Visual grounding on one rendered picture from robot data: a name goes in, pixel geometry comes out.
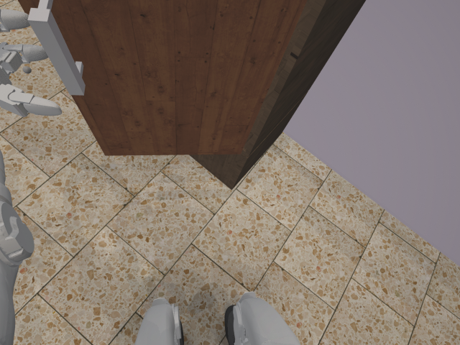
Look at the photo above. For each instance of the robot right shin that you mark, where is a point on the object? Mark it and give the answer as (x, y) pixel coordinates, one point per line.
(238, 341)

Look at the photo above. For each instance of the left robot thigh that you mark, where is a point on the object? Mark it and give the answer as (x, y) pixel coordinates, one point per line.
(160, 326)

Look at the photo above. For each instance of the cupboard door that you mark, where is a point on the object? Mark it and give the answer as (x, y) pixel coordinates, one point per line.
(174, 77)

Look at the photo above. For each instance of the handle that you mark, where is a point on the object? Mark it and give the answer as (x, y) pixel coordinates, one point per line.
(48, 33)

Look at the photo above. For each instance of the left robot upper arm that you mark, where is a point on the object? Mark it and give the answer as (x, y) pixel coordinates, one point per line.
(16, 244)

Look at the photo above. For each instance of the left robot hand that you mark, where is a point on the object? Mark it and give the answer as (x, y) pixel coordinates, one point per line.
(14, 99)

